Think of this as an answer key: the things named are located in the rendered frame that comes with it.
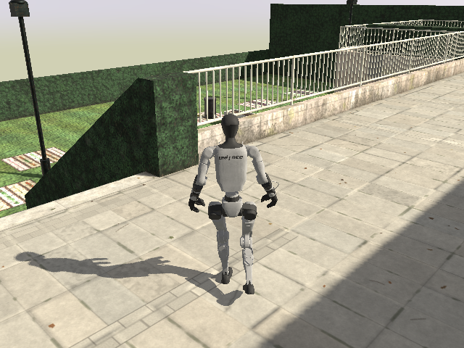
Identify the left robot forearm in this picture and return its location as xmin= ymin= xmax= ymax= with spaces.
xmin=190 ymin=175 xmax=203 ymax=201

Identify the robot right hand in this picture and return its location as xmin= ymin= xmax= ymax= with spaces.
xmin=261 ymin=194 xmax=278 ymax=208

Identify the right robot forearm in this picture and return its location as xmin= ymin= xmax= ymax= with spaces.
xmin=262 ymin=173 xmax=276 ymax=197

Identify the robot head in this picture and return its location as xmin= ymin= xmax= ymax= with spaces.
xmin=218 ymin=114 xmax=243 ymax=149

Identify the robot left hand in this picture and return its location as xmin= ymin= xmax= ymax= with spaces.
xmin=188 ymin=198 xmax=205 ymax=212

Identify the right robot upper arm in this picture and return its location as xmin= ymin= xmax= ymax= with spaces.
xmin=246 ymin=145 xmax=268 ymax=185

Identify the humanoid robot torso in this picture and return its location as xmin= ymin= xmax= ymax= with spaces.
xmin=214 ymin=142 xmax=248 ymax=218

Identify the left robot upper arm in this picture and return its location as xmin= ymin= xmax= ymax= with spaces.
xmin=195 ymin=146 xmax=216 ymax=186

